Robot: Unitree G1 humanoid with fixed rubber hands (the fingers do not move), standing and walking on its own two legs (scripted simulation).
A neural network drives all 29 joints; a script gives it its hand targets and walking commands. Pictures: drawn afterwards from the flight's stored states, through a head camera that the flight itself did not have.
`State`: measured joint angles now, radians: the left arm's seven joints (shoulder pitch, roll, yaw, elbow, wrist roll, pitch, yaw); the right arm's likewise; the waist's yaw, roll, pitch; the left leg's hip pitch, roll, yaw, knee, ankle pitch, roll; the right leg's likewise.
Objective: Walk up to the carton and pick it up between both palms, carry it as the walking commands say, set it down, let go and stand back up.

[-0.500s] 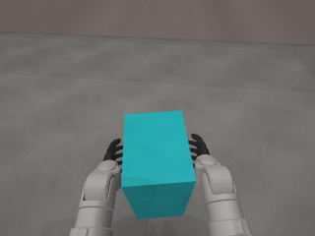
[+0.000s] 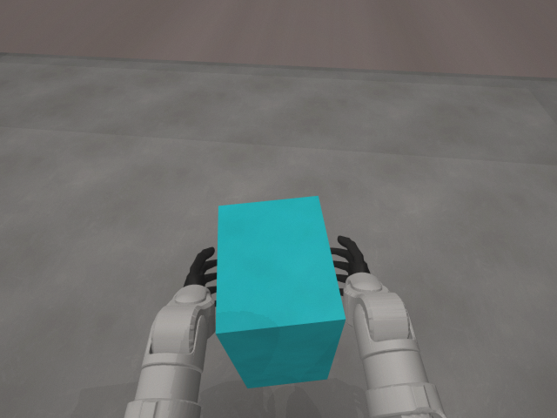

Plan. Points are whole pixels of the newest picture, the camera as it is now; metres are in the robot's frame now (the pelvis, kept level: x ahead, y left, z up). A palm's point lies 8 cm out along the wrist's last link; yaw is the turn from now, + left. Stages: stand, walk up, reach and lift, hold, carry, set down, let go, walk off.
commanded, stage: carry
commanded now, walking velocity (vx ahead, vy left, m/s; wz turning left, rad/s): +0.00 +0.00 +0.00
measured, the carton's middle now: (279, 302) +0.31 +0.00 -0.02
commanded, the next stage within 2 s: hold in 0.66 s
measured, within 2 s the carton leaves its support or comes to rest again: neither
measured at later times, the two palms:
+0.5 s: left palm (195, 295) +0.30 +0.13 +0.03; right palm (352, 281) +0.31 -0.11 +0.04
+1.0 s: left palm (197, 319) +0.26 +0.11 +0.04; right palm (363, 282) +0.30 -0.12 +0.05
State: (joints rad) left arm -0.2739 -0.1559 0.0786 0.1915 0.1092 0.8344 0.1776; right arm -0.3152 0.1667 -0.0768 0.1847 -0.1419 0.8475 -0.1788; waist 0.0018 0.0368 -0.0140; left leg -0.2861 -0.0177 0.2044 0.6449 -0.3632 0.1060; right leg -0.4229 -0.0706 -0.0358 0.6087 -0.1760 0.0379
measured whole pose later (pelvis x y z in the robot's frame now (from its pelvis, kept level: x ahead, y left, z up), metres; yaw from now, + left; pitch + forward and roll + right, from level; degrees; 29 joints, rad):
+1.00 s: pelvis -0.01 -0.03 +0.01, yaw +14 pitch -10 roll -1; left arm -0.30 -0.16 0.07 0.50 0.18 0.69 0.14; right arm -0.32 0.17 -0.22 0.39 -0.25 0.72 -0.03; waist -0.11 0.01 0.01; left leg -0.11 -0.10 -0.05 0.57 -0.29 0.08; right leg -0.15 -0.01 0.13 0.53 -0.22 0.04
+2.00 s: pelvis -0.03 -0.07 -0.07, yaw +14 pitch +17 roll +0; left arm -0.57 -0.15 0.23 0.76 0.22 0.15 0.15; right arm -0.49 0.20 -0.36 0.60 -0.20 0.12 -0.14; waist -0.09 0.03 0.06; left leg -0.97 -0.11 -0.08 1.11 -0.44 0.01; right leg -1.02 0.07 0.13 1.07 -0.35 0.05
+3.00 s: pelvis -0.06 -0.08 -0.22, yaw +15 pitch +31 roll +0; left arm -0.96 -0.03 0.18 0.80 0.11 0.22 0.17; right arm -0.85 0.13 -0.44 0.56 -0.13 0.23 -0.17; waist -0.10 0.05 0.12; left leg -1.65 -0.18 -0.08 1.69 -0.57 -0.04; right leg -1.70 0.15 0.14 1.64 -0.47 0.09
